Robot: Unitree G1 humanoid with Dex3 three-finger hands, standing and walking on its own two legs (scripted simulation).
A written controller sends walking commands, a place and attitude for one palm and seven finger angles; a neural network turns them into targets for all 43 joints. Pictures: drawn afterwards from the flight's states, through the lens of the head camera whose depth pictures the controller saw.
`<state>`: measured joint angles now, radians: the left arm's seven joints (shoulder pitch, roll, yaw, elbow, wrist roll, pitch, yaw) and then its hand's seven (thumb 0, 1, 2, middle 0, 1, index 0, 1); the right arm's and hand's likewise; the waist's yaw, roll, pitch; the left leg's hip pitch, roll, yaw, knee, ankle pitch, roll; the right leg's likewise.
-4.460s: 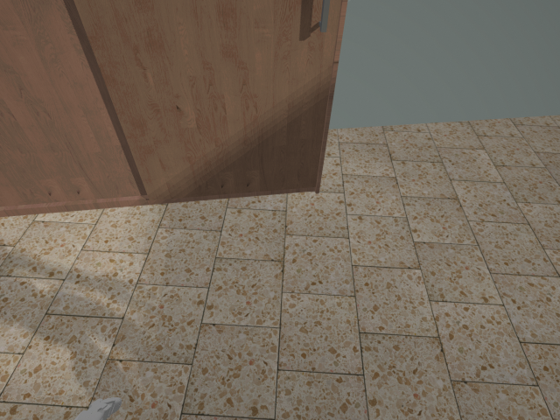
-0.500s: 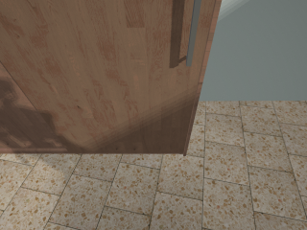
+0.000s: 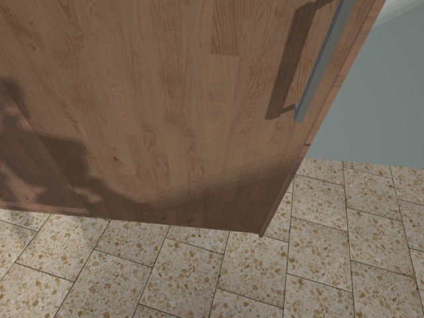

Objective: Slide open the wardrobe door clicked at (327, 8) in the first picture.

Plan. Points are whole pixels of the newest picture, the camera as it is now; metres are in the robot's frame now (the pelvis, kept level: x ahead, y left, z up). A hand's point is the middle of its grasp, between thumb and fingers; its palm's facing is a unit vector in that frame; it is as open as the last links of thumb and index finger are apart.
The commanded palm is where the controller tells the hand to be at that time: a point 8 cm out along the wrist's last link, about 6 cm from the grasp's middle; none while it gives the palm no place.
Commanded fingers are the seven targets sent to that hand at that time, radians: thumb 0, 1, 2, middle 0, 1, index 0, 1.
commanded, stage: take the last steps up to it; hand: right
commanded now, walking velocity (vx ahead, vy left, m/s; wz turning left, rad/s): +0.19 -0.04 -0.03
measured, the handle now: (317, 65) +0.58 -0.16 +0.20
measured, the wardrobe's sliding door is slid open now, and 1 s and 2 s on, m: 0.00 0.00 0.00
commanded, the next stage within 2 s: come to a stop and stand still in 0.12 s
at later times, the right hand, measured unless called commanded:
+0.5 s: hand out of the picture +0.06 -0.19 -0.18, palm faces +0.05 +0.99 -0.14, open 7.4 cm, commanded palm none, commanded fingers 0.00 -0.90 -0.90 0.20 0.30 0.20 0.30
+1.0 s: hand out of the picture +0.04 -0.15 -0.14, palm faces +0.03 +0.97 -0.23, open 7.3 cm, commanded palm none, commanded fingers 0.00 -0.90 -0.90 0.20 0.30 0.20 0.30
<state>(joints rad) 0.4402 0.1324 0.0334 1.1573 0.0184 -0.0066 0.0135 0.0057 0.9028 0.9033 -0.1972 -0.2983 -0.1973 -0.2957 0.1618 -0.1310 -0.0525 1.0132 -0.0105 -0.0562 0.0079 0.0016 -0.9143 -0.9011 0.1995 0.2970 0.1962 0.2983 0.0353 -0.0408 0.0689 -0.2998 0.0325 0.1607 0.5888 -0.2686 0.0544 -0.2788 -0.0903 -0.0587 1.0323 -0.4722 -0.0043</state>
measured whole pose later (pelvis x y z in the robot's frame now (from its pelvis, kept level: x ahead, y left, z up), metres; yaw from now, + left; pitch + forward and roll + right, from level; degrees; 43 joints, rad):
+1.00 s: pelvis +0.02 +0.03 +0.02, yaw +1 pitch +0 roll -3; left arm 0.35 0.21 0.07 1.07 0.03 0.05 -0.01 0.00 0.91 0.90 -0.19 -0.30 -0.19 -0.30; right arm 0.32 -0.13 -0.03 1.04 -0.03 0.01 -0.02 0.01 -0.92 -0.90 0.20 0.30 0.20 0.30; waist 0.00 -0.02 -0.03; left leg -0.19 0.07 0.07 0.39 -0.19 0.01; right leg -0.40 -0.04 -0.05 0.93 -0.27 0.05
